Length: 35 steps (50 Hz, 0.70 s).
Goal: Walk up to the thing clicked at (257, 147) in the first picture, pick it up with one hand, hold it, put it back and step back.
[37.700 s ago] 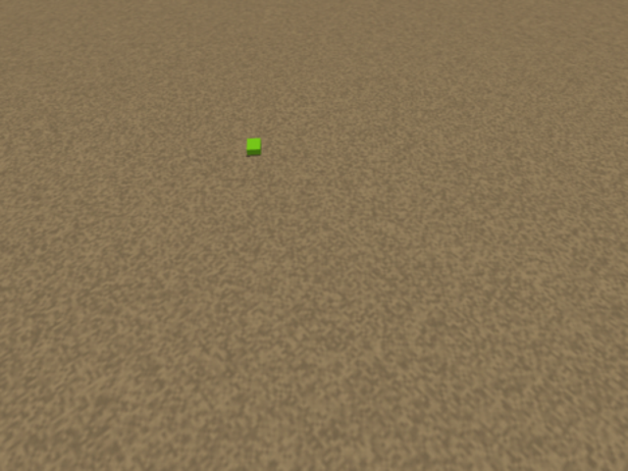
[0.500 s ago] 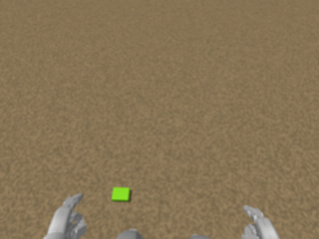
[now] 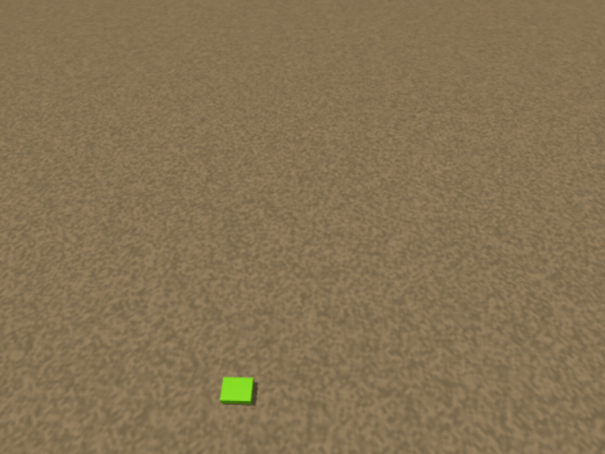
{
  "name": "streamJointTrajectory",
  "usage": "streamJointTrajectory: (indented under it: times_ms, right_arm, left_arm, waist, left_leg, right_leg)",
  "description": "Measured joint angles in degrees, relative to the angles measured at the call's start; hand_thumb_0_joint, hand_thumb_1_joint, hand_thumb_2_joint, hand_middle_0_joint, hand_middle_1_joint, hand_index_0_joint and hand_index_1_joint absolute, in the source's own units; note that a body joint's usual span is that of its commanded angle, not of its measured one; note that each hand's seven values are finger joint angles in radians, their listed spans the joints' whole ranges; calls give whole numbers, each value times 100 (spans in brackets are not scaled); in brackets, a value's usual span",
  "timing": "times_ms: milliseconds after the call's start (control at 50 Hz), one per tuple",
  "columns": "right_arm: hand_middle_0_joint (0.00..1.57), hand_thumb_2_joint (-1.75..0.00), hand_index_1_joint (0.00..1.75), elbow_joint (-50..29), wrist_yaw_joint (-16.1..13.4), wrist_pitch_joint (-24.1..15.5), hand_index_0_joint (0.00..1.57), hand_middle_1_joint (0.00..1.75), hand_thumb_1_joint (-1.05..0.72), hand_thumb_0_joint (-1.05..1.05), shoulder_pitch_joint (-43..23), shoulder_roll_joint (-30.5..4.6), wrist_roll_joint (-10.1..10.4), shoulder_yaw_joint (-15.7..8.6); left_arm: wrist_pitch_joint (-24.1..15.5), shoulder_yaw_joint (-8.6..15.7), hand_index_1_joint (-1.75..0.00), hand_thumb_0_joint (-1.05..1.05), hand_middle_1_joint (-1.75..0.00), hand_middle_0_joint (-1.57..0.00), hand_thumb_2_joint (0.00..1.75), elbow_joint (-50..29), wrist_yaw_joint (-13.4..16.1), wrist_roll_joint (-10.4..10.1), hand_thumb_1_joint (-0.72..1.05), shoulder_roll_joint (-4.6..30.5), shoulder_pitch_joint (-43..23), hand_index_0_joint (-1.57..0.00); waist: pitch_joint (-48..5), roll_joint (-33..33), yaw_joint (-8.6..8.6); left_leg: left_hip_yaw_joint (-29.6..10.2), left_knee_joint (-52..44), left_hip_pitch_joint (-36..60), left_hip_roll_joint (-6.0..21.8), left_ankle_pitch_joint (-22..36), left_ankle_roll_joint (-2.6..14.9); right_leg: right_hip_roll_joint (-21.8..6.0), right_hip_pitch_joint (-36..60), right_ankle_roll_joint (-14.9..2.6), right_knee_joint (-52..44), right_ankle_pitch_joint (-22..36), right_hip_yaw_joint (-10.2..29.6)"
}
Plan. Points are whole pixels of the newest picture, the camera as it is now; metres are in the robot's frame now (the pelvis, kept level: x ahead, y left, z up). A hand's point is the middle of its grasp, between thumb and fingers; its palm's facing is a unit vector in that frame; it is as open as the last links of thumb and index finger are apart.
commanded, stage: stand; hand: left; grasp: from above
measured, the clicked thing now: (237, 390) +0.43 +0.23 -0.76
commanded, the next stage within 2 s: step back in 1.88 s
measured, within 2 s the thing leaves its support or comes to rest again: neither
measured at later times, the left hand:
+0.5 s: hand out of the picture +0.06 +0.23 -0.16, palm faces +0.03 -0.94 -0.34, open 7.4 cm
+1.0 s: hand out of the picture +0.07 +0.23 -0.15, palm faces +0.01 -0.94 -0.34, open 7.4 cm
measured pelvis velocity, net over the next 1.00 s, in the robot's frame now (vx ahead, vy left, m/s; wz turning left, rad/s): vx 0.00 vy -0.01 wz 0.00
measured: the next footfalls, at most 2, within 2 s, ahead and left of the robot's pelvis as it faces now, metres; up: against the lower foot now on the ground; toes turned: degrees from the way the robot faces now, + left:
none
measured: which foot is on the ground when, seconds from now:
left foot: down 0.00-1.00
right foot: down 0.00-1.00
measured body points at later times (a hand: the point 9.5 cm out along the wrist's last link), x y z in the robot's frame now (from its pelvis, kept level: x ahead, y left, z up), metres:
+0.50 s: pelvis +0.00 -0.01 +0.01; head +0.00 -0.01 +0.46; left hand +0.06 +0.28 -0.13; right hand +0.06 -0.30 -0.14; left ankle +0.02 +0.12 -0.74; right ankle -0.01 -0.15 -0.74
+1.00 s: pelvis +0.00 -0.01 +0.01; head +0.01 -0.02 +0.46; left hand +0.07 +0.28 -0.13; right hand +0.07 -0.30 -0.13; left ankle +0.02 +0.12 -0.74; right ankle -0.01 -0.15 -0.74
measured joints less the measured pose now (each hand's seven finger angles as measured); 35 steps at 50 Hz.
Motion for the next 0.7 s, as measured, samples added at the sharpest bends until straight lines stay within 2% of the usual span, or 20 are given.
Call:
streamJointTrajectory:
  times_ms: [260, 700]
  right_arm:
    - [20, -90, 30, 275, 21, 18, 20, 30, -90, 1, -159, -117, 23, 4]
    - [20, -90, 30, 424, 44, -16, 20, 30, -90, 1, -267, -242, 58, 109]
  left_arm:
    - [-63, -23, -30, 0, -30, -20, 90, 327, -22, -11, 90, 67, -277, -20]
    - [-91, -47, -30, 0, -30, -20, 90, 440, -82, -64, 90, 145, -534, -20]
  waist:
    - [-17, 10, -40]
    - [-20, 12, -104]
  left_leg:
    - [-30, -388, 215, 32, 210, -44]
    - [-20, -599, 313, 117, 294, -108]
  right_leg:
    - [33, 212, -33, -370, 198, -34]
    - [116, 297, -95, -589, 297, -24]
